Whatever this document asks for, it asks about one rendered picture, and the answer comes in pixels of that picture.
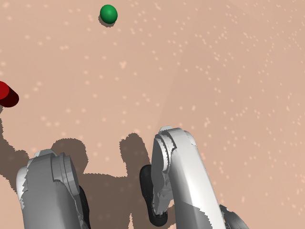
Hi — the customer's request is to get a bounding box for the left robot foot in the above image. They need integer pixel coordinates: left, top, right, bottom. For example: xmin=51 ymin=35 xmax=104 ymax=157
xmin=79 ymin=185 xmax=91 ymax=229

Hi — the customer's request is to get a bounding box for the right robot foot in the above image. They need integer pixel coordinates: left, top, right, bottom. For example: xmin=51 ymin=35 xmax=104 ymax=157
xmin=140 ymin=165 xmax=168 ymax=227

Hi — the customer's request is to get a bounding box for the right robot hand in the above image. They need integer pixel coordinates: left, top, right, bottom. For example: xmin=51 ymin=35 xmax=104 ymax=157
xmin=219 ymin=205 xmax=249 ymax=229

